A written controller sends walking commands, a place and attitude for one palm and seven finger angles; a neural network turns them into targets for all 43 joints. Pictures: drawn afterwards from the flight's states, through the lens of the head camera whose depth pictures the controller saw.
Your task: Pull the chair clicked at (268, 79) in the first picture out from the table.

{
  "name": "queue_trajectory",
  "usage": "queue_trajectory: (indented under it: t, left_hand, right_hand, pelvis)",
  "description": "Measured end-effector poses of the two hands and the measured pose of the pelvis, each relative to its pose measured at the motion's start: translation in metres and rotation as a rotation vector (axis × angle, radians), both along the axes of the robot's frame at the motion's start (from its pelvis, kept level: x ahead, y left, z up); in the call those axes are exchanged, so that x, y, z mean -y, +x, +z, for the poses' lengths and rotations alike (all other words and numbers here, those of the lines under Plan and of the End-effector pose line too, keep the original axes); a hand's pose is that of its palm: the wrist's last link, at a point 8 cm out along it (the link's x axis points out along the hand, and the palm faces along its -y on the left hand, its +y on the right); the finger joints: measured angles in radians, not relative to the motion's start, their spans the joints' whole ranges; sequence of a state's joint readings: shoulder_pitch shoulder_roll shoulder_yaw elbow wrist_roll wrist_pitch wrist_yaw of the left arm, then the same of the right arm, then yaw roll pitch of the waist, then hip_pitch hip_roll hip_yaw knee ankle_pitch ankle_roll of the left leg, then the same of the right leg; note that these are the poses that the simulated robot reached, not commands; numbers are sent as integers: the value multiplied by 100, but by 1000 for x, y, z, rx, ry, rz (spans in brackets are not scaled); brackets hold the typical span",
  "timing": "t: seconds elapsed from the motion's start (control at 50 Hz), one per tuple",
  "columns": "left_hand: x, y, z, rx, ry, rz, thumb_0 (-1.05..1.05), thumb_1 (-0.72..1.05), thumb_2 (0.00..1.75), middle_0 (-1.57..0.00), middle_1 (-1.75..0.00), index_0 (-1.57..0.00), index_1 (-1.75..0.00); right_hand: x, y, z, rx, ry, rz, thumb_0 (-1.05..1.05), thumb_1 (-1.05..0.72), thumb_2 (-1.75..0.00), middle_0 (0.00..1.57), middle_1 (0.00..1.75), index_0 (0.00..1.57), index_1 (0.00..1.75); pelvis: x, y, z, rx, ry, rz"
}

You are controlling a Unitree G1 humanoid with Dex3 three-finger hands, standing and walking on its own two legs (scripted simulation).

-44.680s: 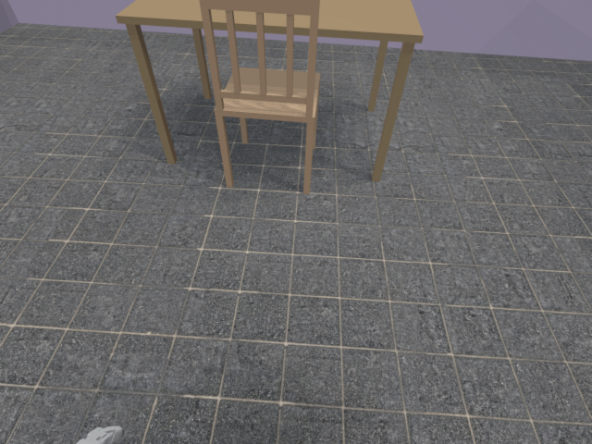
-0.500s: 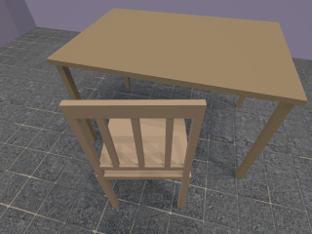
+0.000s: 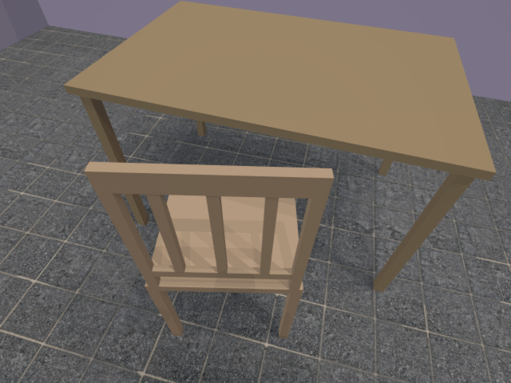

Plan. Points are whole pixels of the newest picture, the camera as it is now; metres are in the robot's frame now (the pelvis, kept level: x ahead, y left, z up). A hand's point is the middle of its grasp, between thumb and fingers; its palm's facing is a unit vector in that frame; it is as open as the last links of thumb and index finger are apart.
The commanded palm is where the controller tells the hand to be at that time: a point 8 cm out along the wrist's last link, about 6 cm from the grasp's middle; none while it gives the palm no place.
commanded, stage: come to a stop and stand still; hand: left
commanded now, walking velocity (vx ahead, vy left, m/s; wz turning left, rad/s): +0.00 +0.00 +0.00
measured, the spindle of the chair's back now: (218, 237) +0.42 +0.11 -0.10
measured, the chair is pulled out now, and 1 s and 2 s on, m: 0.22 0.22 0.22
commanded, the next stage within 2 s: look again from close up in 0.28 s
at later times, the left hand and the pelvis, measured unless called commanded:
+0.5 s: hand out of the picture +0.00 +0.17 -0.17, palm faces +0.01 -0.98 -0.19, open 7.4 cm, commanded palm none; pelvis +0.01 +0.00 +0.00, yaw +0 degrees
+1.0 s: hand out of the picture +0.00 +0.16 -0.17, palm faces +0.01 -0.99 -0.17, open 7.4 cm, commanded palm none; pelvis +0.01 +0.00 +0.00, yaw +0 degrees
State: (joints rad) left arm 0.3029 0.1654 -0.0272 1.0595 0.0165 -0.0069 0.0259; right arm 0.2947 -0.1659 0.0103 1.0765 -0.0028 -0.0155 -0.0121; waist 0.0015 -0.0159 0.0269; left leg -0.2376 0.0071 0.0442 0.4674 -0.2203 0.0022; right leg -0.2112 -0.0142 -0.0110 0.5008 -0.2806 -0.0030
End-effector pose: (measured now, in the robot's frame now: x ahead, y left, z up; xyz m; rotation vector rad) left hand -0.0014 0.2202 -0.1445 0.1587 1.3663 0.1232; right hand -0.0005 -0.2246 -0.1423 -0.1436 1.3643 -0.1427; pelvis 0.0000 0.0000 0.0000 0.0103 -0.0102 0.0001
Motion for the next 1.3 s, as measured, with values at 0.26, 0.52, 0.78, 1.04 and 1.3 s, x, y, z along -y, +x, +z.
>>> queue_trajectory:
  t: [0.26, 0.52, 0.78, 1.04, 1.3]
  left_hand:
    - [2, 5, 1, 0, 0, 12, 1, 91, 90, -20, -30, -20, -30]
    - [3, -2, 1, -33, 1, 18, 1, 91, 90, -20, -30, -20, -30]
    - [6, -4, 0, -40, -11, 19, 1, 91, 90, -20, -30, -20, -30]
    - [7, -5, -1, -33, -20, 19, 1, 91, 90, -20, -30, -20, -30]
    - [-32, 78, 66, 502, 118, 118, 5, 94, 89, -20, -30, -20, -30]
  right_hand:
    - [-2, 18, 1, 20, 0, 5, 1, -93, -90, 20, 30, 20, 30]
    - [-3, 14, 1, -10, 5, 1, 1, -92, -90, 20, 30, 20, 30]
    - [-6, 9, 2, -28, 7, -9, 1, -92, -90, 20, 30, 20, 30]
    - [-9, 5, 3, -32, 5, -14, 1, -92, -90, 20, 30, 20, 30]
    - [3, 36, 12, 257, -54, 10, 2, -93, -90, 20, 30, 20, 30]
  pelvis:
    - [1, 7, 2, 8, 0, 1]
    - [1, 11, 3, 6, 0, 0]
    - [1, 12, 4, 6, -2, -1]
    - [-1, 10, 4, 8, -4, -1]
    - [-6, 3, -3, 2, -6, 25]
